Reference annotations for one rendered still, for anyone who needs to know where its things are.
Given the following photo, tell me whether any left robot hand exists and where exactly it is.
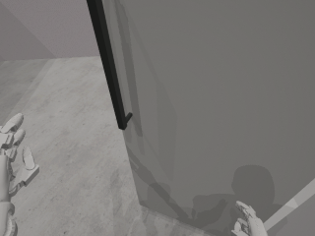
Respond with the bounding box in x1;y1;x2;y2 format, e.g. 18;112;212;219
0;113;39;202

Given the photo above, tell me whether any fridge door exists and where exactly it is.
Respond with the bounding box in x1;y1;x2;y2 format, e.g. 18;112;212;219
101;0;315;236

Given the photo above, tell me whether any right robot hand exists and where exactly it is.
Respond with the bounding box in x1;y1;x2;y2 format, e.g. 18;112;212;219
231;201;268;236

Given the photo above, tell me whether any handle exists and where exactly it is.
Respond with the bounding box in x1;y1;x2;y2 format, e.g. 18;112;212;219
87;0;133;130

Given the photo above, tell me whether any robot left forearm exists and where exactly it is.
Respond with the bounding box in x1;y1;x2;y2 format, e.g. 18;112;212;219
0;201;18;236

